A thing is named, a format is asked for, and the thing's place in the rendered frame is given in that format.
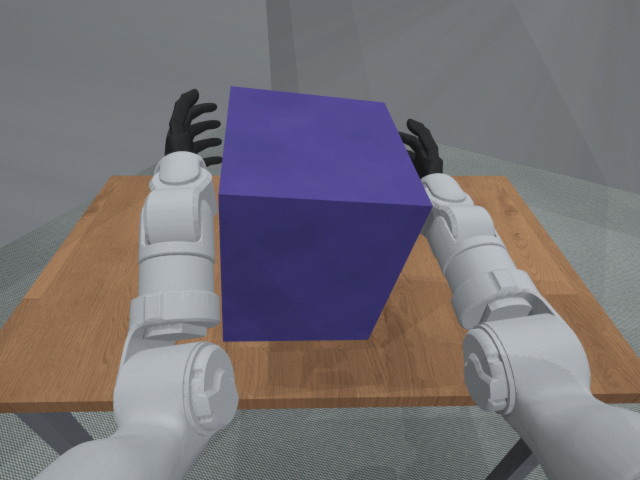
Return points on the table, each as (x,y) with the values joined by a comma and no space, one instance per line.
(61,348)

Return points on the left robot forearm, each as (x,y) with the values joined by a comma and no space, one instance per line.
(176,299)

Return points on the carton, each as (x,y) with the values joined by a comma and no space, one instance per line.
(320,206)

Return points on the right robot forearm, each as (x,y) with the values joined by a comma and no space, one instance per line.
(485,283)

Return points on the left robot upper arm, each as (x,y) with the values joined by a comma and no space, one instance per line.
(169,401)

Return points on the left robot hand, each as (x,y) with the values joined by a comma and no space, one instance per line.
(181,134)

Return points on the right robot upper arm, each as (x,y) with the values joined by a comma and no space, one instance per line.
(531,370)

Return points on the right robot hand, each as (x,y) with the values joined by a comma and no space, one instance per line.
(426,158)

